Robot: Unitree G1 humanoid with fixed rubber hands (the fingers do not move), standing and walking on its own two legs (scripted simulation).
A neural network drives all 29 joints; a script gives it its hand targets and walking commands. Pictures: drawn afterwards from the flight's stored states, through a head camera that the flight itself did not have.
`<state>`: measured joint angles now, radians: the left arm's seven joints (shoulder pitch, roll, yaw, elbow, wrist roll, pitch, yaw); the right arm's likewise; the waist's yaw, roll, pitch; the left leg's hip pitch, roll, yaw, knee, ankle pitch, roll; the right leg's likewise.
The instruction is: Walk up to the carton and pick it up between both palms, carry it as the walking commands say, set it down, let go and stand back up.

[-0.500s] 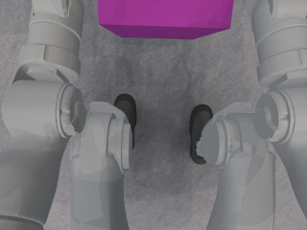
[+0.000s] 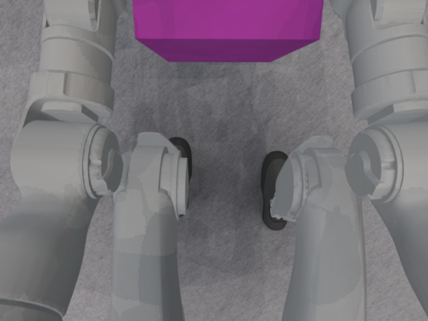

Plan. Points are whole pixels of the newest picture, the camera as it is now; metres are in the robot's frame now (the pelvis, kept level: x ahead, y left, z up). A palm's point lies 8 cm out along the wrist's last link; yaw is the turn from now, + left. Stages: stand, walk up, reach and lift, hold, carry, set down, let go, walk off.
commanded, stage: reach and lift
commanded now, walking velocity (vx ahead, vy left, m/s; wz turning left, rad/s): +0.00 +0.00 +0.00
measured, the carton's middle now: out of the picture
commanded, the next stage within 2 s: none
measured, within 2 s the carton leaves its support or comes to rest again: neither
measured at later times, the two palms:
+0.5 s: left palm out of the picture +0.54 +0.18 -0.04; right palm out of the picture +0.55 -0.12 -0.03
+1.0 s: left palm out of the picture +0.51 +0.18 +0.03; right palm out of the picture +0.53 -0.12 +0.04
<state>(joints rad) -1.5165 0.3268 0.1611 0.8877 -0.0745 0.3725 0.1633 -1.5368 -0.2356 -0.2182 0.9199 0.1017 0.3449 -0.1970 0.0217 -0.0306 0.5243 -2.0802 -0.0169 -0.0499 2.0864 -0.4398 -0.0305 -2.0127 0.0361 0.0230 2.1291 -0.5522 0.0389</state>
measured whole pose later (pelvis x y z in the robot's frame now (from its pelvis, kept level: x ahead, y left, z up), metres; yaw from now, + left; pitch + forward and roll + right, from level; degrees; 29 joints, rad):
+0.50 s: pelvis -0.01 +0.00 +0.05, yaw +0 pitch +20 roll -2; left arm -1.41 0.28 0.19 0.78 -0.03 0.44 0.17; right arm -1.44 -0.20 -0.26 0.82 0.10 0.40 -0.19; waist 0.02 -0.03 0.52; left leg -1.88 -0.02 -0.05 1.95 -0.43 -0.03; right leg -1.82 0.04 0.02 1.99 -0.53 0.04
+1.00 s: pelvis -0.02 +0.00 +0.10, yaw +1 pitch +16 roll -2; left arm -1.32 0.24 0.20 0.72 -0.01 0.48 0.17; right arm -1.35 -0.18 -0.27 0.78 0.08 0.44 -0.18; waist 0.02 -0.03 0.52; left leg -1.65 -0.02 -0.05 1.78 -0.41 -0.03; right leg -1.59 0.04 0.02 1.81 -0.50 0.04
